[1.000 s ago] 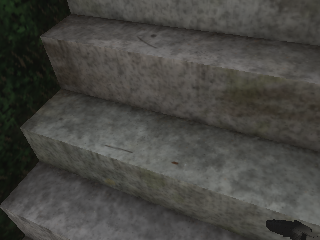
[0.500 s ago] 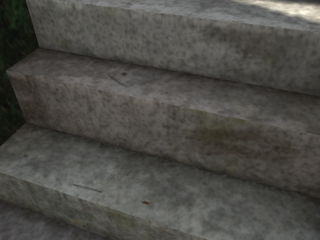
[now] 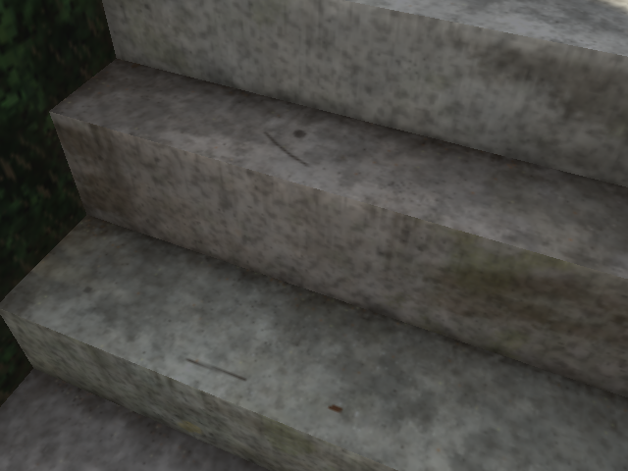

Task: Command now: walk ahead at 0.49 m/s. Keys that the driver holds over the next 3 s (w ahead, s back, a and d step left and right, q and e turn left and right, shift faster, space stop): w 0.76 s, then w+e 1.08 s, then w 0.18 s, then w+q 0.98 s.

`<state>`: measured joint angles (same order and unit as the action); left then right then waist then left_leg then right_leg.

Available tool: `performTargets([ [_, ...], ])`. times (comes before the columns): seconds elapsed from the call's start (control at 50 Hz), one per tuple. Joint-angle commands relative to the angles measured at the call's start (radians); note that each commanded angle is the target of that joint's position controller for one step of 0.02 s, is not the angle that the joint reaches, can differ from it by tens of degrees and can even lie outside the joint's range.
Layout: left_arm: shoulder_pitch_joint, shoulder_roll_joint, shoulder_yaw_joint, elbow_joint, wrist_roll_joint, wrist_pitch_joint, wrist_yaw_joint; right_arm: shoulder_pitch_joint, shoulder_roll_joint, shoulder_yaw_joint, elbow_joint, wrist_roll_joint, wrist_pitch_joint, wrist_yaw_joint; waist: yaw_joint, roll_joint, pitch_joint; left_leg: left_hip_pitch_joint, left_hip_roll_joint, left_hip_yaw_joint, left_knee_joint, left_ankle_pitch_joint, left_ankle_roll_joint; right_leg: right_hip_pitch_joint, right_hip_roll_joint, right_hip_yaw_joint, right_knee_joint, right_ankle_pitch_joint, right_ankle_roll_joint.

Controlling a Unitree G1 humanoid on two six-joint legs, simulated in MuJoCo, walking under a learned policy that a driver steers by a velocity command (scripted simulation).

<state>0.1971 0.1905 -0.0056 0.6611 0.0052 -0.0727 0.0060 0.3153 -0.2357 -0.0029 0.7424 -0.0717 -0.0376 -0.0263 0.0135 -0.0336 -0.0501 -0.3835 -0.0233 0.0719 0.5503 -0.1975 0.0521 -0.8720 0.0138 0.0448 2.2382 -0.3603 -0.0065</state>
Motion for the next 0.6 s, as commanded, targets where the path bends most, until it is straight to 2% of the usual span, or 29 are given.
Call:
performTargets([
  [0.02,-0.050,-0.119,-0.095,-0.208,-0.019,-0.019,-0.018,0.043,-0.001,0.010,0.051,-0.002,-0.023,-0.006,0.059,0.100,0.007,0.196,0.392,-0.454,-0.307,-0.214,0.168,-0.588,-0.051,0.179,0.538,-0.040,-0.046],
  [0.04,-0.021,-0.099,-0.104,-0.192,-0.021,-0.008,-0.024,0.018,0.004,0.014,0.067,-0.003,-0.026,-0.001,0.091,0.075,0.021,0.107,0.356,-0.377,-0.319,-0.293,0.151,-0.589,-0.051,0.178,0.438,0.030,-0.051],
  [0.06,-0.054,-0.095,-0.107,-0.182,-0.024,0.006,-0.014,-0.014,0.008,0.025,0.081,-0.009,-0.023,0.013,0.092,0.086,0.047,0.009,0.354,-0.333,-0.332,-0.298,0.158,-0.620,-0.019,0.136,0.502,0.087,-0.037],
  [0.08,-0.067,-0.085,-0.111,-0.185,-0.015,0.020,-0.002,-0.084,-0.013,0.028,0.063,-0.009,-0.022,0.018,0.117,0.062,0.062,-0.120,0.324,-0.258,-0.348,-0.316,0.144,-0.569,-0.017,0.116,0.405,0.164,-0.019],
  [0.1,-0.145,-0.084,-0.121,-0.204,-0.018,0.032,0.009,-0.136,-0.022,0.042,0.065,-0.002,-0.022,0.030,0.114,0.064,0.073,-0.259,0.292,-0.186,-0.377,-0.280,0.134,-0.491,-0.010,0.057,0.304,0.226,-0.005],
  [0.12,-0.205,-0.082,-0.132,-0.210,-0.021,0.042,0.019,-0.139,-0.032,0.050,0.073,0.010,-0.024,0.034,0.100,0.065,0.078,-0.355,0.246,-0.122,-0.398,-0.265,0.139,-0.406,-0.014,-0.010,0.128,0.314,0.009],
  [0.16,-0.290,-0.129,-0.151,-0.210,-0.021,0.043,0.040,-0.006,-0.076,0.045,0.124,0.015,-0.032,0.024,0.034,0.104,0.023,-0.232,0.277,-0.167,-0.445,-0.230,0.177,-0.423,-0.054,-0.096,0.056,0.358,0.017],
  [0.18,-0.305,-0.174,-0.169,-0.215,-0.019,0.037,0.046,0.075,-0.111,0.031,0.151,0.034,-0.017,0.004,0.012,0.145,-0.024,-0.065,0.330,-0.224,-0.463,-0.161,0.179,-0.505,-0.092,-0.042,0.089,0.209,0.000],
  [0.2,-0.331,-0.196,-0.185,-0.240,-0.009,0.027,0.051,0.123,-0.139,0.022,0.157,0.052,-0.006,-0.021,0.008,0.124,-0.040,0.104,0.342,-0.247,-0.447,-0.112,0.164,-0.607,-0.116,0.002,0.039,0.097,-0.009],
  [0.22,-0.314,-0.192,-0.198,-0.228,0.010,0.015,0.035,0.140,-0.161,0.006,0.164,0.053,0.011,-0.033,0.007,0.088,-0.071,0.168,0.359,-0.226,-0.508,-0.084,0.169,-0.534,-0.122,-0.085,-0.091,0.017,-0.015],
  [0.24,-0.369,-0.184,-0.199,-0.231,0.017,0.010,0.024,0.167,-0.146,-0.005,0.166,0.060,0.023,-0.045,-0.017,0.069,-0.060,0.160,0.359,-0.219,-0.530,-0.045,0.170,-0.448,-0.135,-0.091,-0.234,-0.091,-0.025],
  [0.26,-0.349,-0.191,-0.201,-0.207,0.013,0.013,0.008,0.161,-0.136,-0.010,0.184,0.070,0.040,-0.039,-0.007,0.112,-0.058,0.148,0.349,-0.161,-0.531,0.000,0.166,-0.302,-0.128,-0.115,-0.387,-0.213,-0.044],
  [0.28,-0.328,-0.167,-0.190,-0.184,0.015,0.020,0.003,0.140,-0.133,-0.018,0.178,0.077,0.054,-0.036,0.004,0.131,-0.067,0.077,0.320,-0.094,-0.540,0.079,0.162,-0.101,-0.090,-0.155,-0.551,-0.355,-0.057],
  [0.3,-0.310,-0.133,-0.174,-0.175,0.012,0.030,0.005,0.161,-0.158,-0.032,0.186,0.087,0.060,-0.036,0.010,0.184,-0.077,0.093,0.313,-0.088,-0.514,0.244,0.170,0.032,-0.038,-0.186,-0.697,-0.510,-0.062],
  [0.32,-0.244,-0.077,-0.138,-0.140,0.003,0.030,0.005,0.160,-0.182,-0.043,0.186,0.099,0.060,-0.033,0.045,0.253,-0.092,0.185,0.330,-0.122,-0.451,0.533,0.192,0.130,0.036,-0.180,-0.812,-0.599,-0.062],
  [0.34,-0.103,-0.037,-0.095,-0.038,0.022,0.051,0.016,0.190,-0.144,-0.040,0.236,0.089,0.045,-0.002,0.053,0.290,-0.167,0.299,0.278,-0.009,-0.310,0.900,0.182,0.230,0.060,-0.112,-0.841,-0.608,-0.072],
  [0.36,-0.074,0.045,-0.056,-0.042,0.043,0.057,0.024,0.181,-0.042,-0.030,0.234,0.109,0.022,0.038,0.021,0.067,-0.213,0.032,0.201,0.046,-0.080,1.089,0.141,0.436,-0.111,0.276,-1.056,-0.721,-0.189],
  [0.38,0.156,0.153,-0.003,0.004,0.065,0.082,0.036,0.069,-0.086,-0.038,0.221,0.104,-0.005,0.059,0.166,-0.126,-0.323,-0.007,0.113,0.003,0.193,0.879,0.114,0.536,-0.187,0.645,-1.449,-0.904,-0.277],
  [0.4,0.236,0.254,0.037,0.069,0.063,0.087,0.053,-0.109,-0.093,-0.049,0.176,0.092,-0.014,0.079,0.218,-0.377,-0.286,-0.234,0.049,-0.157,0.649,0.298,0.097,0.570,-0.252,0.960,-1.773,-0.922,-0.349],
  [0.42,0.152,0.253,0.039,0.065,0.064,0.074,0.071,-0.247,-0.098,-0.051,0.121,0.075,-0.014,0.109,0.161,-0.293,-0.256,-0.342,-0.029,-0.349,1.062,0.144,0.034,0.512,-0.229,1.036,-1.861,-0.734,-0.291],
  [0.44,0.071,0.185,0.034,0.095,0.024,0.065,0.063,-0.237,0.012,-0.026,0.090,0.088,-0.002,0.109,0.067,-0.208,-0.144,-0.468,-0.052,-0.364,1.241,0.080,0.007,0.400,-0.263,0.860,-1.775,-0.747,-0.254],
  [0.46,0.015,0.079,0.015,0.137,0.000,0.060,0.048,-0.189,0.035,-0.009,0.071,0.080,0.007,0.095,-0.008,-0.140,-0.008,-0.527,-0.032,-0.305,1.308,0.055,0.004,0.254,-0.235,0.658,-1.670,-0.670,-0.216],
  [0.48,-0.052,-0.043,-0.004,0.169,0.006,0.061,0.040,-0.152,0.021,-0.009,0.072,0.074,0.010,0.076,-0.065,-0.094,0.093,-0.523,-0.022,-0.280,1.288,0.086,-0.002,0.119,-0.190,0.455,-1.568,-0.595,-0.148],
  [0.5,-0.189,-0.116,-0.022,0.140,0.025,0.057,0.025,-0.116,0.012,-0.004,0.035,0.076,0.028,0.057,-0.120,-0.113,0.128,-0.474,-0.034,-0.264,1.307,0.109,-0.014,0.043,-0.131,0.241,-1.428,-0.426,-0.073],
  [0.52,-0.122,-0.119,-0.016,0.195,0.030,0.057,0.024,-0.064,0.037,-0.002,0.074,0.094,0.026,0.056,-0.129,-0.127,0.107,-0.474,-0.051,-0.258,1.260,0.180,-0.004,0.054,-0.133,0.201,-1.455,-0.440,-0.116],
  [0.54,-0.062,-0.111,-0.012,0.216,0.035,0.042,0.024,-0.066,0.030,0.001,0.064,0.092,0.025,0.056,-0.108,-0.100,0.112,-0.499,-0.058,-0.246,1.303,0.199,0.008,0.092,-0.170,0.237,-1.495,-0.424,-0.143],
  [0.56,-0.016,-0.085,-0.005,0.233,0.030,0.032,0.025,-0.071,0.036,0.004,0.056,0.090,0.024,0.059,-0.101,-0.063,0.111,-0.528,-0.056,-0.248,1.286,0.220,0.012,0.124,-0.194,0.270,-1.533,-0.425,-0.165],
  [0.58,0.006,-0.061,0.000,0.238,0.035,0.028,0.028,-0.086,0.051,0.013,0.041,0.088,0.022,0.061,-0.093,-0.058,0.097,-0.576,-0.056,-0.257,1.316,0.219,0.015,0.177,-0.225,0.307,-1.564,-0.415,-0.186],
  [0.6,0.029,-0.017,0.015,0.227,0.015,0.022,0.037,-0.056,0.051,0.014,0.017,0.084,0.016,0.051,-0.107,-0.076,0.083,-0.628,-0.028,-0.289,1.262,0.210,0.004,0.232,-0.250,0.316,-1.583,-0.439,-0.184],
])
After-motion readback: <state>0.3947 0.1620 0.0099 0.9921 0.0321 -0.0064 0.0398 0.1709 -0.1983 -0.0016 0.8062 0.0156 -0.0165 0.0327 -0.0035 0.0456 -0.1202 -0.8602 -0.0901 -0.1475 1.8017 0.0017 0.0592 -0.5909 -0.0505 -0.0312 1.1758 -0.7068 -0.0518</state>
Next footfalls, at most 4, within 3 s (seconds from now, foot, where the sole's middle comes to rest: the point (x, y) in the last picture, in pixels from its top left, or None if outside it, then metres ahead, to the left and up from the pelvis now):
0.32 right None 0.16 -0.19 -0.52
0.88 left None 0.30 0.17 -0.53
1.40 right None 0.28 -0.03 -0.53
1.80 left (307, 337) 0.58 0.05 -0.32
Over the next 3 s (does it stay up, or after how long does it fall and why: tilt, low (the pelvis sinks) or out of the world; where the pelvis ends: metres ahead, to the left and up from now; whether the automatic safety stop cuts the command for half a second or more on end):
stays up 0.61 -0.05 0.59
